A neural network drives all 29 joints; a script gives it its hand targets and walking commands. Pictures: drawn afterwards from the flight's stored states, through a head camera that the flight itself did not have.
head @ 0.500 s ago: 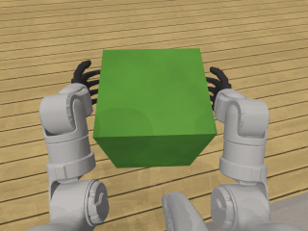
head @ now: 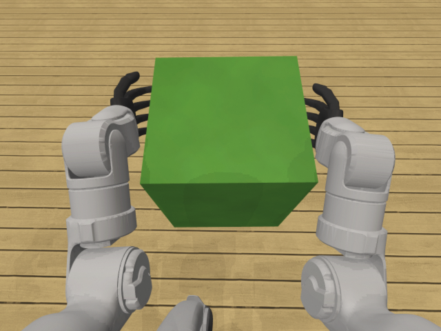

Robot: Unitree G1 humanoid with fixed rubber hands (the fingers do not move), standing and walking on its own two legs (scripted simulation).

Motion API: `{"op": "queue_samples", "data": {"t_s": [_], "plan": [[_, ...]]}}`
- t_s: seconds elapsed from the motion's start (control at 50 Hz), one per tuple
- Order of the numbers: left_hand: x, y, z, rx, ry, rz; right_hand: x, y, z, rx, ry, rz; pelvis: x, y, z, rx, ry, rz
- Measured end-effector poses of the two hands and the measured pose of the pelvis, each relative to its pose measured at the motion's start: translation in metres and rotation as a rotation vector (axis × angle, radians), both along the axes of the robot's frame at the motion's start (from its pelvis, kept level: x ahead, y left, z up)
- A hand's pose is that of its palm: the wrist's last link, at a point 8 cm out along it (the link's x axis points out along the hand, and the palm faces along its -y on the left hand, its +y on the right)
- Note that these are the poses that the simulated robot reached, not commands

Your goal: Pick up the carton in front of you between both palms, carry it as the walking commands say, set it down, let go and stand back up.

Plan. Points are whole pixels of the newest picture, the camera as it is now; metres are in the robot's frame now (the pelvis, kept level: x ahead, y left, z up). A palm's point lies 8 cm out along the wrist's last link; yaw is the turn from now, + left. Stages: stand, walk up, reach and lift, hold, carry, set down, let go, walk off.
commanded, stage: carry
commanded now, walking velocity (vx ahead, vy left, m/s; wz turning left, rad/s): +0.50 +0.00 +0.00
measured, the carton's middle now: (226, 155) +0.40 +0.05 +0.10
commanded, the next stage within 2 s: none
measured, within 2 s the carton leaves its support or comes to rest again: neither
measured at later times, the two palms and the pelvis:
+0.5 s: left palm (199, 56) +0.68 +0.14 +0.10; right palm (329, 66) +0.66 -0.16 +0.11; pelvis +0.33 +0.00 +0.01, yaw -3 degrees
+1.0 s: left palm (208, 11) +0.94 +0.15 +0.09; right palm (310, 17) +0.92 -0.15 +0.09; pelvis +0.67 +0.00 -0.01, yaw -2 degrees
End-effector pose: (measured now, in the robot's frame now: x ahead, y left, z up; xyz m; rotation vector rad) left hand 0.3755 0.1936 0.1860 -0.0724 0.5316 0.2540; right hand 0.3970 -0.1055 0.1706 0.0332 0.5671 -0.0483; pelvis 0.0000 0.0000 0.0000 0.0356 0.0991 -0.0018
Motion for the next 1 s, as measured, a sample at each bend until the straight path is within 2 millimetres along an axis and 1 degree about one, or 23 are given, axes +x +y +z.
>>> {"op": "queue_samples", "data": {"t_s": [0.06, 0.1, 0.12, 0.16, 0.22, 0.3, 0.36, 0.44, 0.5, 0.56, 0.6, 0.64, 0.7, 0.74, 0.78, 0.84, 0.9, 0.96, 1.0], "plan": [[0.055, -0.011, 0.014, 0.023, -0.007, -0.061, 0.039, -0.012, 0.012, -0.020, -0.011, -0.039, 0.051, 0.010, -0.008, -0.012, -0.021, -0.008], [0.091, -0.021, 0.017, 0.036, -0.004, -0.115, 0.061, -0.022, 0.017, -0.048, -0.009, -0.079, 0.086, 0.017, -0.019, -0.028, -0.042, -0.021], [0.108, -0.027, 0.016, 0.037, 0.007, -0.142, 0.071, -0.027, 0.018, -0.062, 0.002, -0.097, 0.099, 0.019, -0.021, -0.019, -0.045, -0.020], [0.137, -0.039, 0.010, 0.039, 0.059, -0.187, 0.088, -0.038, 0.014, -0.077, 0.055, -0.128, 0.121, 0.024, -0.018, -0.019, -0.045, -0.023], [0.174, -0.055, 0.002, 0.040, 0.148, -0.231, 0.111, -0.053, 0.006, -0.070, 0.148, -0.166, 0.153, 0.029, -0.007, -0.036, -0.037, -0.030], [0.221, -0.066, -0.012, 0.017, 0.222, -0.242, 0.150, -0.062, -0.003, -0.057, 0.222, -0.199, 0.196, 0.030, 0.005, -0.057, -0.020, -0.040], [0.251, -0.066, -0.029, -0.005, 0.261, -0.223, 0.184, -0.063, -0.016, -0.048, 0.261, -0.210, 0.232, 0.025, 0.012, -0.069, -0.009, -0.045], [0.283, -0.060, -0.060, -0.030, 0.281, -0.172, 0.230, -0.059, -0.041, -0.037, 0.281, -0.195, 0.285, 0.010, 0.014, -0.074, -0.004, -0.050], [0.305, -0.058, -0.082, -0.045, 0.260, -0.125, 0.264, -0.058, -0.062, -0.028, 0.258, -0.177, 0.330, -0.004, 0.008, -0.067, -0.007, -0.049], [0.328, -0.061, -0.102, -0.059, 0.214, -0.078, 0.299, -0.060, -0.083, 0.007, 0.211, -0.141, 0.379, -0.020, -0.006, -0.056, -0.020, -0.024], [0.339, -0.064, -0.112, -0.058, 0.209, -0.052, 0.316, -0.063, -0.096, 0.021, 0.208, -0.123, 0.404, -0.025, -0.007, -0.070, -0.017, -0.012], [0.346, -0.065, -0.120, -0.063, 0.231, -0.031, 0.328, -0.065, -0.106, 0.026, 0.231, -0.111, 0.427, -0.029, -0.003, -0.060, -0.012, 0.001], [0.364, -0.066, -0.120, -0.028, 0.256, -0.043, 0.349, -0.065, -0.107, -0.012, 0.252, -0.065, 0.462, -0.032, 0.006, -0.042, -0.011, 0.011], [0.382, -0.066, -0.113, -0.017, 0.247, -0.046, 0.367, -0.065, -0.102, -0.018, 0.241, -0.054, 0.486, -0.032, 0.011, -0.031, -0.009, 0.010], [0.405, -0.066, -0.104, -0.009, 0.222, -0.055, 0.387, -0.065, -0.095, -0.018, 0.215, -0.055, 0.512, -0.030, 0.013, -0.025, -0.010, 0.005], [0.445, -0.064, -0.093, -0.003, 0.177, -0.077, 0.421, -0.063, -0.085, -0.020, 0.170, -0.071, 0.554, -0.023, 0.012, -0.023, -0.019, 0.001], [0.488, -0.058, -0.088, -0.005, 0.135, -0.100, 0.458, -0.057, -0.078, -0.027, 0.127, -0.091, 0.600, -0.013, 0.004, -0.029, -0.034, -0.007], [0.536, -0.049, -0.091, -0.021, 0.089, -0.118, 0.501, -0.048, -0.076, -0.040, 0.082, -0.110, 0.648, -0.001, -0.012, -0.024, -0.056, -0.027], [0.564, -0.046, -0.097, -0.031, 0.104, -0.128, 0.526, -0.044, -0.079, -0.050, 0.097, -0.120, 0.672, 0.005, -0.015, -0.010, -0.053, -0.042]]}}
